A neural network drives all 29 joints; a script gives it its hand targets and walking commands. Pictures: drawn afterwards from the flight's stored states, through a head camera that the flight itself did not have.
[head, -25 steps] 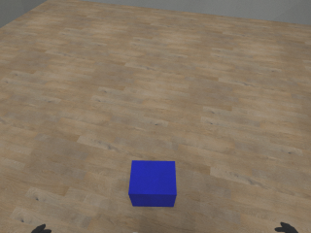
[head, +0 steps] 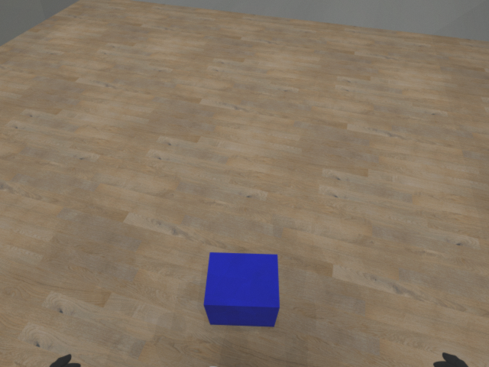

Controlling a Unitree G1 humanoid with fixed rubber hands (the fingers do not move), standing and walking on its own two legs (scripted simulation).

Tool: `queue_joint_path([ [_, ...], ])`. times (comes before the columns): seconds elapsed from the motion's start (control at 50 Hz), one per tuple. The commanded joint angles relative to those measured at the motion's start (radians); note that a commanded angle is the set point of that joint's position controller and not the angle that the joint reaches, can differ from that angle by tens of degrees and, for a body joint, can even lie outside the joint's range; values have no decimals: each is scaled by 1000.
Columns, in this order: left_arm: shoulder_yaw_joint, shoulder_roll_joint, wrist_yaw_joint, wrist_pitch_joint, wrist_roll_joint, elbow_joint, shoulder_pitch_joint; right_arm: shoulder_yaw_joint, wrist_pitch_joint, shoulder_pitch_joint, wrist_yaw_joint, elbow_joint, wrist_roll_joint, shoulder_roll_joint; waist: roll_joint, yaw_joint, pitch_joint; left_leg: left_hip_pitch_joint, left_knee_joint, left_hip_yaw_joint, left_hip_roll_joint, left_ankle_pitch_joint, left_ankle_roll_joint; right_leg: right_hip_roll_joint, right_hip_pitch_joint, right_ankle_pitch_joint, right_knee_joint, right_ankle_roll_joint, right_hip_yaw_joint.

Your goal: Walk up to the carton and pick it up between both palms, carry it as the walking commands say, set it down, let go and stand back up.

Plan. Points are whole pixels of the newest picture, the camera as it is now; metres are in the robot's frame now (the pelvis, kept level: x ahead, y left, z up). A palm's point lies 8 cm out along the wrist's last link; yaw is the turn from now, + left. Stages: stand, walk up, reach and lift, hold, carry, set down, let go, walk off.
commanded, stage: walk up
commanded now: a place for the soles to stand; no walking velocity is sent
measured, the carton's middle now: (242, 290) +0.47 +0.02 -0.63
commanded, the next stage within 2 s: reach and lift in 1.78 s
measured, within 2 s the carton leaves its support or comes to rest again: neither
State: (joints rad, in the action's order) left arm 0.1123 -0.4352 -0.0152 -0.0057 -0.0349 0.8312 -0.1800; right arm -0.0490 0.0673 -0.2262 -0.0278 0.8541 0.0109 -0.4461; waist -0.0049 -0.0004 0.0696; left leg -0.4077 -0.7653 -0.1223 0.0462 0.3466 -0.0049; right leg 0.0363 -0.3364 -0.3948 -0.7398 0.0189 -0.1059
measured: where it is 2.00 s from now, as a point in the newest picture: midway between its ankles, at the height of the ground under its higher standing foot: outside the picture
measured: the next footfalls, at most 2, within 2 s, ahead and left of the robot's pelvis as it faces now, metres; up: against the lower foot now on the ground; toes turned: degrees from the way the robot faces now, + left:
left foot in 0.30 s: +0.11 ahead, +0.18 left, +0.00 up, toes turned +0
right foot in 0.56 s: +0.12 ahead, -0.08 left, +0.00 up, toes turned +0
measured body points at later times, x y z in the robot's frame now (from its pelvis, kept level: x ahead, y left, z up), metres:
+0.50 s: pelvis +0.03 +0.06 +0.01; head +0.05 +0.07 +0.45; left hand +0.11 +0.40 -0.10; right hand +0.14 -0.28 -0.08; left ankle +0.09 +0.19 -0.71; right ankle +0.04 -0.08 -0.68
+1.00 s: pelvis +0.06 +0.04 +0.01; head +0.08 +0.04 +0.45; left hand +0.13 +0.39 -0.09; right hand +0.17 -0.29 -0.09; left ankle +0.07 +0.18 -0.71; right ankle +0.08 -0.08 -0.71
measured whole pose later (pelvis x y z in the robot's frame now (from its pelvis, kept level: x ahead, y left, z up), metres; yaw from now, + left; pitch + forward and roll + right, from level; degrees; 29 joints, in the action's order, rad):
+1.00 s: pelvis +0.06 +0.04 +0.01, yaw +3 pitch +0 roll +0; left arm 0.11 -0.44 -0.02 -0.01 -0.03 0.87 -0.22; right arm -0.05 0.05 -0.19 -0.02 0.90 0.01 -0.43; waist 0.01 0.00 0.05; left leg -0.35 -0.69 -0.05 -0.01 0.34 0.03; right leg 0.04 -0.36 -0.35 -0.71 0.01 -0.05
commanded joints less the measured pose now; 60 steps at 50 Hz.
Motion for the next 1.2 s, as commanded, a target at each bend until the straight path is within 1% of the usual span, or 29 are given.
queue_joint_path([
  [0.0, 80, -321, 15, -74, -2, -8, -205, -28, -16, 82, 36, -103, 40, -165, 138, 115, -85, -448, -219, 31, 17, 226, -47, 400, 418, -316, 441, 218, 566],
  [0.02, 84, -325, 19, -82, 8, -28, -178, -35, -22, 88, 36, -105, 47, -196, 68, 96, -38, -470, -289, -5, -60, 212, -25, 465, 391, -186, 444, 254, 587],
  [0.04, 79, -302, 22, -86, 14, -40, -151, -34, -19, 51, 42, -99, 32, -203, 29, 67, -24, -437, -286, -4, -78, 171, -20, 445, 377, 2, 400, 252, 518],
  [0.1, 65, -274, 23, -91, 7, -49, -138, -36, -15, 45, 67, -106, 18, -167, 103, 58, -18, -297, -127, 79, -94, 92, -4, 323, 322, 376, 335, 171, 255],
  [0.12, 54, -263, 15, -86, 6, -55, -121, -33, -11, 27, 71, -96, 9, -149, 172, 52, -35, -201, -67, 127, -79, 36, -4, 268, 273, 460, 312, 147, 162],
  [0.18, 37, -240, 1, -56, 21, -75, -63, -46, -5, -30, 67, -61, 0, -129, 223, 22, -57, 52, 84, 220, -35, -160, 6, 179, 108, 386, 233, 108, 26],
  [0.22, 23, -207, -3, -37, 27, -90, -56, -63, 6, -119, 47, -19, 5, -161, 130, -27, -82, 225, 186, 231, 11, -134, -12, 138, 3, 278, 46, 82, -24],
  [0.24, 14, -164, -1, -29, 29, -101, -79, -78, 14, -172, 33, -8, 10, -208, -1, -52, -126, 304, 261, 76, -50, -63, -40, 97, -74, 179, -130, 55, -33],
  [0.26, 4, -112, 1, -23, 33, -141, -42, -98, 18, -192, 21, -26, 26, -331, -300, -72, -98, 302, 409, -433, -308, -63, -162, -27, -302, -187, -371, 7, 18],
  [0.28, 15, -147, 16, -2, 35, -126, -26, -92, 20, -183, 14, -42, 11, -336, -137, -54, -71, 171, 472, -552, -390, 121, -247, -20, -277, -261, -408, 15, 200],
  [0.3, 18, -169, 15, 5, 35, -105, -49, -88, 19, -115, 4, -57, 2, -322, -54, -29, -7, 106, 491, -494, -365, 250, -247, 13, -278, -198, -429, 8, 206],
  [0.32, 22, -181, 13, 3, 34, -83, -89, -92, 16, -61, 0, -59, 5, -326, -103, -11, 11, 80, 473, -448, -338, 241, -250, 38, -252, -141, -412, 1, 189],
  [0.36, 25, -179, 1, -2, 29, -51, -136, -75, 14, -14, 1, -59, 22, -257, -157, 12, -1, 67, 433, -257, -242, 191, -178, 47, -192, -98, -263, -7, 142],
  [0.4, 30, -158, -7, 0, 18, -42, -138, -72, 9, -41, 5, -57, 29, -256, -204, -10, -32, 59, 412, -229, -231, 202, -186, 27, -131, -131, -179, -13, 123],
  [0.44, 26, -148, -8, 6, 13, -38, -119, -73, 4, -41, 3, -60, 29, -260, -190, -22, -41, 54, 404, -248, -256, 229, -208, 16, -120, -149, -114, -11, 109],
  [0.5, 25, -140, 1, -7, 14, 14, -178, -49, -14, 60, 5, -77, 14, -237, -138, 42, -65, -80, 288, -152, -230, 145, -164, -8, 104, 21, 144, 14, 65],
  [0.52, 31, -162, 6, -14, 6, 30, -190, -33, -21, 47, 6, -70, 8, -189, -55, 54, -72, -110, 180, -86, -182, 120, -116, -5, 159, 21, 223, 23, 110],
  [0.54, 39, -219, 12, -22, -10, 17, -179, -20, -23, 14, 9, -73, -1, -141, 110, 45, -81, -148, 5, 25, -109, 102, -61, 155, 141, -84, 360, 64, 337],
  [0.56, 34, -266, 14, -22, -5, -13, -87, -16, -26, 24, 5, -75, -7, -123, 215, 30, -22, -161, -54, 132, -35, 140, -17, 265, 66, -140, 435, 125, 475],
  [0.58, 30, -268, 9, -23, 3, -29, -25, -33, -27, 26, 2, -45, -2, -168, 139, 16, -41, -83, -108, 102, -55, 180, -20, 294, 2, -86, 417, 167, 476],
  [0.6, 28, -253, 7, -23, 3, -30, 0, -36, -26, -19, 7, -27, -7, -172, 118, -9, -53, -14, -78, 112, -62, 169, -23, 264, -22, -19, 370, 170, 407],
  [0.64, 14, -205, 6, -18, 7, -23, 9, -28, -12, -59, 13, 5, -7, -145, 119, -26, -82, 75, 131, 170, -35, 20, -21, 150, 18, 126, 242, 109, 235],
  [0.66, 7, -179, 6, -14, 19, -20, -7, -25, -4, -63, 8, 9, -3, -141, 110, -20, -118, 119, 185, 153, -48, -88, -22, 133, 36, 218, 192, 89, 196],
  [0.7, -2, -154, 4, -9, 36, -29, -11, -30, 6, -40, -5, 2, 5, -200, 16, -6, -167, 161, 196, -39, -168, -281, -67, 91, 9, 277, 73, 44, 148],
  [0.72, 1, -159, 4, -6, 38, -33, -1, -29, 10, -20, -9, -5, 7, -225, -14, 7, -148, 116, 214, -142, -218, -282, -105, 59, 16, 231, 34, 24, 132],
  [0.76, -2, -155, 5, -2, 33, -7, -48, -23, 10, 44, -10, -1, 2, -231, -32, 37, -121, 60, 218, -147, -230, -227, -124, 49, 55, 151, 71, 33, 141],
  [0.84, 5, -191, 7, -14, 32, 3, -26, -7, 0, 43, -5, 10, -6, -157, 55, 8, -155, 67, 102, 85, -93, -250, -34, 149, 126, 340, 194, 96, 226],
  [1.0, 1, -168, 5, -3, 27, -1, 4, -15, -2, 67, -5, 24, 4, -188, 7, 10, -130, 83, 181, -23, -156, -191, -75, 91, 48, 164, 155, 55, 164],
  [1.18, -5, -169, 1, -5, 24, 5, 17, -10, 1, 89, 0, 38, 5, -180, 4, 10, -126, 80, 204, -17, -145, -156, -63, 93, 51, 118, 189, 57, 179],
])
